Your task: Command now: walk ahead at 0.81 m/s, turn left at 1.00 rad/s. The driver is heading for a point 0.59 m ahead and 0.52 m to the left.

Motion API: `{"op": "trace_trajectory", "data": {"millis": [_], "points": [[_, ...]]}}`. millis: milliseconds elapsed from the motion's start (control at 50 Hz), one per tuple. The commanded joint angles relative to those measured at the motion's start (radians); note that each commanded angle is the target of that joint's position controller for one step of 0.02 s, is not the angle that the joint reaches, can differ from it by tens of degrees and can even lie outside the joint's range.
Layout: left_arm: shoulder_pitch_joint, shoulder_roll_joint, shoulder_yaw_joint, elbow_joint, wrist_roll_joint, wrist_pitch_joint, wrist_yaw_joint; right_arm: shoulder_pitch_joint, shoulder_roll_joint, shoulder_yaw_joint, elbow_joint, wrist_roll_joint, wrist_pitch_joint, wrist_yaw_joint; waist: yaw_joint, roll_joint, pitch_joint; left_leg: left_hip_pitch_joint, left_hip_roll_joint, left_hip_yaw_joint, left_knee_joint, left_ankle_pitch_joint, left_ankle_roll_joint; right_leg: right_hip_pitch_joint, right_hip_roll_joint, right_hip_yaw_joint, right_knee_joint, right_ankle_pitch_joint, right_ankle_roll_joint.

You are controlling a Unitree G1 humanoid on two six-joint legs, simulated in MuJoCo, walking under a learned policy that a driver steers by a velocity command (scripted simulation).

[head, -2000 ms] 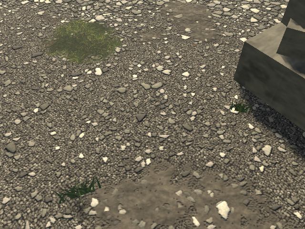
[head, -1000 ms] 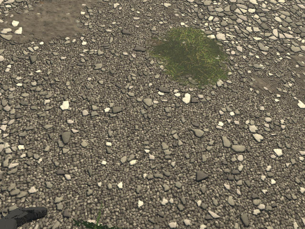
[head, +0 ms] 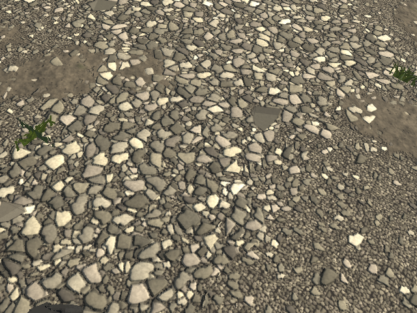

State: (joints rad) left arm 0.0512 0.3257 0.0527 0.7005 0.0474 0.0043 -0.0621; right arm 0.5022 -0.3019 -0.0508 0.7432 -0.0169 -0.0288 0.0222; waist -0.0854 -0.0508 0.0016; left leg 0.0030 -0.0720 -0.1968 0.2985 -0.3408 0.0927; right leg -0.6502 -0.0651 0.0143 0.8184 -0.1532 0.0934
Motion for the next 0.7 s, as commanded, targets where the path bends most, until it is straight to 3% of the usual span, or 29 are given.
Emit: {"op": "trace_trajectory", "data": {"millis": [20, 60, 80, 100, 120, 140, 160, 180, 200, 220, 240, 260, 300, 340, 400, 420, 460, 480, 500, 520, 540, 560, 580, 600, 620, 640, 660, 680, 700], "points": [[-0.229, 0.078, 0.009, -0.14, -0.014, -0.02, 0.002, -0.045, -0.218, -0.062, -0.052, 0.002, -0.024, -0.013, -0.019, 0.179, 0.118, -0.121, 0.186, -0.242, -0.146, 0.024, 0.163, 0.001, 0.035, -0.02, -0.152, 0.051, -0.001], [-0.192, 0.092, 0.012, -0.15, -0.021, -0.028, 0.01, -0.068, -0.227, -0.064, -0.044, 0.006, -0.031, -0.018, 0.009, 0.19, 0.103, -0.121, 0.216, -0.278, -0.125, 0.172, 0.146, 0.118, 0.04, -0.011, -0.205, 0.049, -0.031], [-0.118, 0.103, 0.016, -0.138, -0.024, -0.034, 0.017, -0.109, -0.234, -0.066, -0.046, 0.006, -0.034, -0.02, 0.053, 0.197, 0.085, -0.147, 0.216, -0.272, -0.09, 0.289, 0.125, 0.231, 0.051, -0.015, -0.23, 0.02, -0.047], [0.017, 0.131, 0.029, -0.104, -0.026, -0.04, 0.03, -0.153, -0.25, -0.068, -0.05, 0.003, -0.038, -0.018, 0.122, 0.19, 0.026, -0.192, 0.196, -0.252, 0.023, 0.506, 0.099, 0.418, 0.085, -0.035, -0.228, -0.053, -0.063], [0.254, 0.175, 0.052, -0.044, -0.027, -0.046, 0.052, -0.198, -0.26, -0.07, -0.049, 0.001, -0.041, -0.011, 0.247, 0.119, -0.094, -0.284, 0.122, -0.192, 0.291, 0.638, 0.067, 0.706, 0.088, -0.046, -0.229, -0.092, -0.081], [0.493, 0.257, 0.077, -0.01, -0.008, -0.051, 0.08, -0.215, -0.191, -0.05, -0.061, -0.003, -0.055, -0.006, 0.349, -0.021, -0.255, -0.439, 0.013, -0.099, 0.666, 0.501, 0.043, 0.979, -0.081, 0.126, -0.261, -0.403, -0.099], [0.513, 0.352, 0.087, -0.01, 0.018, -0.054, 0.083, -0.187, -0.038, -0.012, -0.127, 0.027, -0.061, -0.004, 0.274, -0.393, -0.322, -0.693, -0.104, -0.03, 0.963, -0.222, 0.028, 1.062, -0.341, 0.67, -0.555, -0.926, -0.128], [0.316, 0.261, 0.069, -0.049, 0.015, -0.051, 0.078, -0.183, -0.074, -0.001, -0.107, 0.021, -0.05, -0.007, 0.172, -0.311, -0.203, -0.765, -0.029, 0.0, 1.085, -0.102, 0.038, 0.888, -0.372, 0.864, -0.66, -0.926, -0.154], [0.225, 0.166, 0.049, -0.071, 0.009, -0.046, 0.078, -0.211, -0.122, -0.011, -0.084, 0.0, -0.036, -0.002, 0.144, -0.149, -0.109, -0.761, 0.041, 0.042, 1.081, 0.0, 0.037, 0.779, -0.357, 0.71, -0.614, -0.81, -0.173], [0.229, 0.119, 0.04, -0.053, 0.008, -0.046, 0.076, -0.242, -0.135, -0.013, -0.071, -0.016, -0.026, 0.012, 0.141, -0.034, -0.056, -0.731, 0.092, 0.071, 1.035, 0.054, 0.028, 0.693, -0.316, 0.528, -0.592, -0.625, -0.185], [0.245, 0.097, 0.032, -0.03, 0.007, -0.05, 0.078, -0.273, -0.125, -0.014, -0.07, -0.024, -0.017, 0.028, 0.132, -0.021, -0.021, -0.718, 0.121, 0.083, 1.01, 0.07, 0.019, 0.64, -0.268, 0.39, -0.601, -0.495, -0.18], [0.27, 0.075, 0.023, -0.002, 0.006, -0.059, 0.078, -0.29, -0.104, -0.006, -0.081, -0.028, -0.006, 0.043, 0.122, -0.055, 0.013, -0.725, 0.142, 0.088, 0.999, 0.079, 0.009, 0.604, -0.252, 0.297, -0.615, -0.409, -0.179], [0.322, 0.041, 0.013, 0.047, -0.012, -0.083, 0.064, -0.365, -0.061, 0.01, -0.112, -0.023, 0.016, 0.062, 0.12, -0.054, 0.068, -0.789, 0.169, 0.101, 0.994, 0.114, 0.004, 0.597, -0.244, 0.159, -0.641, -0.239, -0.163], [0.349, 0.036, 0.01, 0.073, -0.018, -0.101, 0.056, -0.431, -0.043, 0.02, -0.143, -0.023, 0.025, 0.072, 0.112, -0.024, 0.086, -0.853, 0.172, 0.12, 0.994, 0.178, 0.004, 0.614, -0.238, 0.025, -0.65, -0.059, -0.148], [0.326, 0.041, 0.008, 0.089, -0.014, -0.118, 0.056, -0.528, -0.044, 0.031, -0.181, -0.011, 0.026, 0.083, 0.087, -0.014, 0.127, -0.822, 0.146, 0.2, 0.839, 0.275, 0.009, 0.57, -0.164, -0.19, -0.695, 0.149, -0.127], [0.34, 0.065, 0.01, 0.093, -0.01, -0.125, 0.058, -0.58, -0.036, 0.041, -0.211, -0.015, 0.025, 0.092, 0.084, -0.018, 0.161, -0.795, 0.159, 0.238, 0.735, 0.286, 0.018, 0.546, -0.187, -0.22, -0.71, 0.238, -0.13], [0.383, 0.082, 0.012, 0.12, -0.012, -0.124, 0.065, -0.658, -0.025, 0.052, -0.221, -0.021, 0.019, 0.101, 0.098, 0.029, 0.193, -0.701, 0.109, 0.349, 0.562, 0.296, 0.054, 0.572, -0.154, -0.31, -0.717, 0.495, -0.112], [0.399, 0.106, 0.016, 0.123, -0.012, -0.12, 0.069, -0.651, -0.03, 0.05, -0.209, -0.018, 0.017, 0.098, 0.093, 0.025, 0.163, -0.62, 0.059, 0.396, 0.521, 0.295, 0.073, 0.61, -0.15, -0.327, -0.679, 0.762, -0.11], [0.411, 0.142, 0.022, 0.123, -0.015, -0.113, 0.076, -0.605, -0.044, 0.045, -0.191, -0.017, 0.015, 0.091, 0.058, -0.006, 0.113, -0.544, 0.015, 0.416, 0.499, 0.273, 0.089, 0.666, -0.167, -0.333, -0.598, 1.036, -0.11], [0.407, 0.181, 0.031, 0.118, -0.019, -0.098, 0.083, -0.515, -0.07, 0.033, -0.16, -0.013, 0.013, 0.08, 0.004, -0.038, 0.046, -0.444, -0.02, 0.417, 0.488, 0.232, 0.104, 0.703, -0.183, -0.329, -0.465, 1.211, -0.105], [0.376, 0.217, 0.04, 0.106, -0.017, -0.079, 0.087, -0.353, -0.109, 0.014, -0.116, -0.008, 0.011, 0.066, -0.085, -0.063, -0.046, -0.275, -0.049, 0.393, 0.488, 0.18, 0.125, 0.693, -0.208, -0.314, -0.26, 1.299, -0.114], [0.319, 0.225, 0.042, 0.081, -0.015, -0.064, 0.085, -0.131, -0.157, -0.015, -0.047, -0.005, 0.009, 0.046, -0.179, -0.074, -0.141, -0.035, -0.06, 0.337, 0.45, 0.139, 0.158, 0.601, -0.225, -0.284, 0.006, 1.255, -0.132], [0.304, 0.189, 0.038, 0.076, -0.003, -0.056, 0.073, -0.013, -0.201, -0.049, 0.012, 0.001, 0.012, 0.018, -0.192, 0.004, -0.18, 0.211, -0.034, 0.234, 0.368, 0.109, 0.18, 0.392, -0.156, -0.267, 0.335, 0.686, -0.118], [0.303, 0.06, 0.008, 0.029, 0.011, -0.061, 0.055, -0.101, -0.289, -0.075, 0.001, 0.016, 0.026, -0.004, -0.066, 0.246, -0.104, 0.265, 0.136, -0.063, 0.362, 0.145, 0.209, 0.089, 0.018, -0.249, 0.706, -0.309, -0.09], [0.314, 0.092, 0.008, -0.091, -0.019, -0.081, 0.058, -0.132, -0.357, -0.085, -0.051, -0.019, 0.041, 0.0, -0.014, 0.242, -0.286, 0.474, 0.294, -0.565, 0.135, 0.007, 0.388, -0.184, 0.083, -0.043, 0.872, -0.353, -0.064], [0.225, 0.127, 0.006, -0.109, -0.015, -0.105, 0.059, -0.096, -0.316, -0.089, -0.045, -0.015, 0.041, -0.008, -0.043, 0.075, -0.238, 0.4, 0.309, -0.635, -0.002, -0.09, 0.36, -0.225, 0.027, 0.056, 0.796, -0.252, -0.071], [0.213, 0.118, -0.002, -0.103, -0.018, -0.114, 0.061, -0.125, -0.268, -0.08, -0.02, -0.01, 0.03, -0.016, 0.008, 0.01, -0.081, 0.233, 0.285, -0.573, -0.046, -0.043, 0.328, -0.21, -0.008, 0.057, 0.688, -0.206, -0.074], [0.188, 0.106, -0.008, -0.094, -0.004, -0.11, 0.066, -0.162, -0.239, -0.071, -0.012, -0.008, 0.011, -0.024, 0.06, -0.051, 0.018, 0.072, 0.242, -0.477, -0.038, 0.19, 0.307, -0.15, -0.034, 0.051, 0.617, -0.222, -0.059], [0.21, 0.096, -0.011, -0.073, 0.016, -0.091, 0.069, -0.221, -0.214, -0.059, -0.019, -0.004, -0.005, -0.032, 0.112, -0.094, 0.049, -0.039, 0.179, -0.34, -0.018, 0.431, 0.273, -0.066, -0.057, 0.051, 0.563, -0.24, -0.043]]}}
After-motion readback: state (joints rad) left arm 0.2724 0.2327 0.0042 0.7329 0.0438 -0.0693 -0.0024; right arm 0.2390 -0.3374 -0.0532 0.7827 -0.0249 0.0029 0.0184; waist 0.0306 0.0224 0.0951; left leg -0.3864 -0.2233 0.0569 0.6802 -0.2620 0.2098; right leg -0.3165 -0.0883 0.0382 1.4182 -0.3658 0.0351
